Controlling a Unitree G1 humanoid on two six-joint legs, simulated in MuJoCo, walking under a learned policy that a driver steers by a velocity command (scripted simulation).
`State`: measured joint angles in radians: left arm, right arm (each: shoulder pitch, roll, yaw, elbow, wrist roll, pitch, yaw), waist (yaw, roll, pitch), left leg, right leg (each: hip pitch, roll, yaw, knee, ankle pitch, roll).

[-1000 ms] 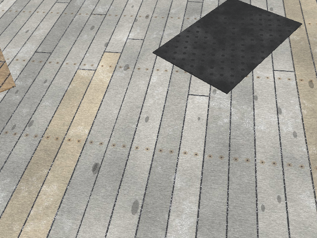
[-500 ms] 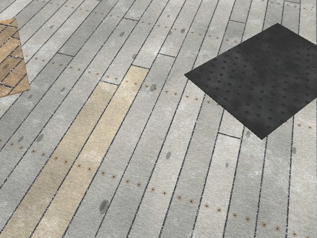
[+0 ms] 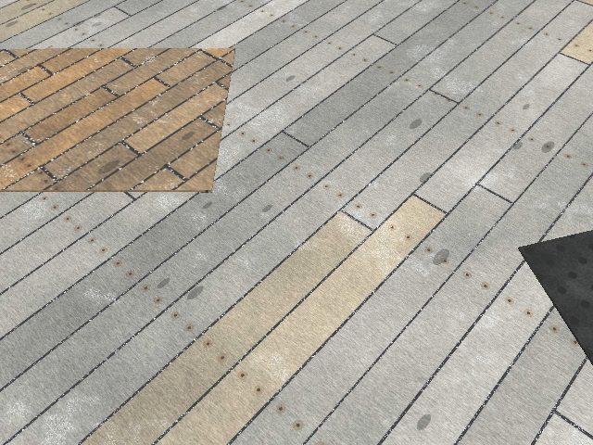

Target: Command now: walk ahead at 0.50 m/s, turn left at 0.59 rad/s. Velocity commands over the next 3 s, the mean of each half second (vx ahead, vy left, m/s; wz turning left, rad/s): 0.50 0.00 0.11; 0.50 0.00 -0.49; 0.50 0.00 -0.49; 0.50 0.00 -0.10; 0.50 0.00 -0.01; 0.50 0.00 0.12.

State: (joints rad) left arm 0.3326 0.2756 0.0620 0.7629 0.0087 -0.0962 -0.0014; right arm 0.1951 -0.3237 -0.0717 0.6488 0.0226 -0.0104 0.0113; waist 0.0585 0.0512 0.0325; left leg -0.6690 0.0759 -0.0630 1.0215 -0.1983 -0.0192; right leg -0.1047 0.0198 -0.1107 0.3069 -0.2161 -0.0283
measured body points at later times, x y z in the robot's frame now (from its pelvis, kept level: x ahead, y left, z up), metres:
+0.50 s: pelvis +0.27 +0.07 +0.00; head +0.30 +0.08 +0.45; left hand +0.39 +0.35 -0.11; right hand +0.36 -0.21 -0.11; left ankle +0.25 +0.15 -0.74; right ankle +0.36 -0.10 -0.66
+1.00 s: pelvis +0.55 -0.01 +0.00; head +0.59 -0.03 +0.45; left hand +0.71 +0.24 -0.11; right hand +0.65 -0.31 -0.10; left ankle +0.65 +0.16 -0.67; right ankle +0.55 -0.08 -0.74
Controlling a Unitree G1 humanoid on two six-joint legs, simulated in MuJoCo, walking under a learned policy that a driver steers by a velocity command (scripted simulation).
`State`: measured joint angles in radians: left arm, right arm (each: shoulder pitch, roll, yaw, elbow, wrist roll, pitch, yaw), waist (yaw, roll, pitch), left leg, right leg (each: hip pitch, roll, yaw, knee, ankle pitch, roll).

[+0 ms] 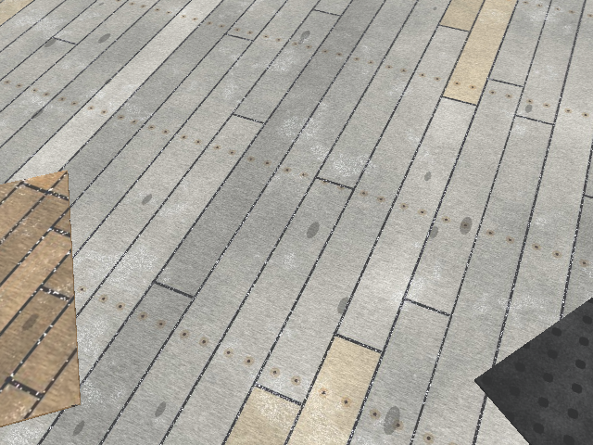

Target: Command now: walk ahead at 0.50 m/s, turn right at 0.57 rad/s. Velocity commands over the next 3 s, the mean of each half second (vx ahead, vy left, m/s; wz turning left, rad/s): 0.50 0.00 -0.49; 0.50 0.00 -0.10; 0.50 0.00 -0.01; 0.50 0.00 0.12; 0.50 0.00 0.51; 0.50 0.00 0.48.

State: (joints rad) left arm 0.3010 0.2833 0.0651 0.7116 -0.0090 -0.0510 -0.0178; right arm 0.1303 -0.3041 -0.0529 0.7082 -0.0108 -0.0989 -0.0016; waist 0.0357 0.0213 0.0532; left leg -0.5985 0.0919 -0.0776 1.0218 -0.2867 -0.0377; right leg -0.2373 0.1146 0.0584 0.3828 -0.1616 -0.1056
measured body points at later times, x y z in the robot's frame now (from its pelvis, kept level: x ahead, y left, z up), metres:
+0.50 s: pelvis +0.28 +0.05 +0.00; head +0.30 +0.05 +0.45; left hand +0.50 +0.26 -0.10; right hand +0.25 -0.24 -0.11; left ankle +0.29 +0.15 -0.74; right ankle +0.29 -0.11 -0.68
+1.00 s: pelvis +0.51 -0.09 +0.00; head +0.53 -0.10 +0.45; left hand +0.65 +0.16 -0.11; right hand +0.58 -0.39 -0.11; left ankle +0.64 +0.06 -0.67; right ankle +0.48 -0.16 -0.74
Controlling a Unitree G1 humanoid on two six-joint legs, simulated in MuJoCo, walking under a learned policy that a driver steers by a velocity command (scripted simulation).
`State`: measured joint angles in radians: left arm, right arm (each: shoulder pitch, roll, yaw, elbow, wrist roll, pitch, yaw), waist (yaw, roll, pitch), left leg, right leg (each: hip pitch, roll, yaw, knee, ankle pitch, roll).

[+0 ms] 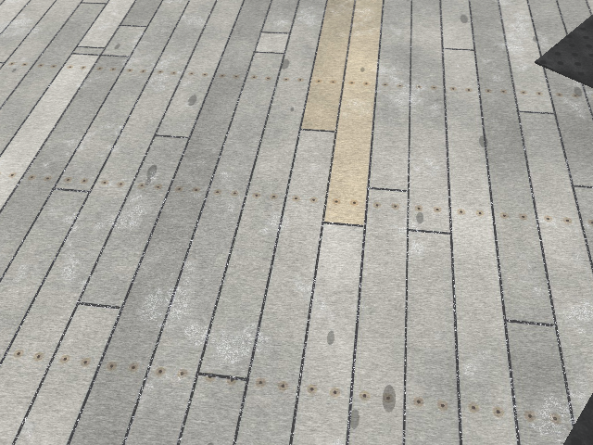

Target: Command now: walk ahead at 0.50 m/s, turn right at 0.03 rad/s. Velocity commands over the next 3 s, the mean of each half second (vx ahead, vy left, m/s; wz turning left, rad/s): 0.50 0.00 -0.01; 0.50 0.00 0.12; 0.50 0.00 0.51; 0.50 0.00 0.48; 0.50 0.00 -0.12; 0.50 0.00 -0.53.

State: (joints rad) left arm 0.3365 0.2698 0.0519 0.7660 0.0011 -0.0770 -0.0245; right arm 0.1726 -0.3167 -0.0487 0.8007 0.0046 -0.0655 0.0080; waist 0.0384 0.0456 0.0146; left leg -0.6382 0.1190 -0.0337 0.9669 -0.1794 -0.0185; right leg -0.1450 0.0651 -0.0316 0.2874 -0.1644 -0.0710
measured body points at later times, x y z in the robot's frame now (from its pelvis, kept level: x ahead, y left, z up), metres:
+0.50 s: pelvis +0.27 +0.07 +0.00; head +0.30 +0.08 +0.45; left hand +0.40 +0.35 -0.12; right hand +0.34 -0.21 -0.12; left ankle +0.29 +0.15 -0.75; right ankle +0.31 -0.09 -0.67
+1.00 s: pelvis +0.55 +0.00 +0.00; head +0.57 -0.01 +0.44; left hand +0.62 +0.28 -0.11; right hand +0.65 -0.28 -0.14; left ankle +0.53 +0.16 -0.66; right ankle +0.58 -0.09 -0.75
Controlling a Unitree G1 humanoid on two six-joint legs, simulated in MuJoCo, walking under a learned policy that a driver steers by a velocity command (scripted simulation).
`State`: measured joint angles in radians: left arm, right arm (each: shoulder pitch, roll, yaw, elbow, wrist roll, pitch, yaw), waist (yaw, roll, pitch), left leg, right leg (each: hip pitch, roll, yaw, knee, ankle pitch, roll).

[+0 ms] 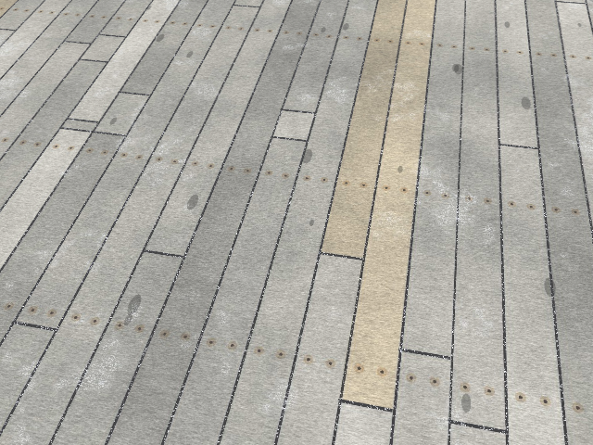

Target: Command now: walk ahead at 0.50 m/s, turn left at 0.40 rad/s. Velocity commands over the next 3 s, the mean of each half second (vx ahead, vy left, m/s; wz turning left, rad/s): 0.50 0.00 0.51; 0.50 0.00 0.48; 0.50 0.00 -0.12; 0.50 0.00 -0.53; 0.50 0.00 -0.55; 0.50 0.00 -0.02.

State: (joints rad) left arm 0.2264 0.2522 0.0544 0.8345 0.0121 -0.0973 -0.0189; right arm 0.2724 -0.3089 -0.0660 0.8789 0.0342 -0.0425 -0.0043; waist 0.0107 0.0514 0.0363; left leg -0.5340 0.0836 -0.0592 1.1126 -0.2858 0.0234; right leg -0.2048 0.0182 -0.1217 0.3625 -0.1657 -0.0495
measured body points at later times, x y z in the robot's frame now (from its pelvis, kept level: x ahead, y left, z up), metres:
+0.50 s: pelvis +0.27 +0.08 -0.01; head +0.30 +0.10 +0.44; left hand +0.32 +0.38 -0.12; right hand +0.45 -0.16 -0.12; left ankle +0.30 +0.15 -0.74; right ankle +0.25 -0.10 -0.65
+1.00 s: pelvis +0.56 +0.12 +0.00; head +0.58 +0.12 +0.44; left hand +0.51 +0.41 -0.12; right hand +0.79 -0.07 -0.12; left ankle +0.44 +0.20 -0.66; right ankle +0.64 +0.05 -0.74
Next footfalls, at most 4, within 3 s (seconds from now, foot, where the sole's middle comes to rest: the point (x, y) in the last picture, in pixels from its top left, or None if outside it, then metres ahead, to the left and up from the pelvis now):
0.34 left None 0.33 0.16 -0.78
0.84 right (296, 364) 0.68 0.07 -0.78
1.32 left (155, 332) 0.77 0.43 -0.78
1.84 right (226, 223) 1.12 0.28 -0.78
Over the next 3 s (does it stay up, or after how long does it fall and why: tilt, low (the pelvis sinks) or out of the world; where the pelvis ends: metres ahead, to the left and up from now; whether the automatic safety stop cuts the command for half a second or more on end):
stays up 1.56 0.30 0.00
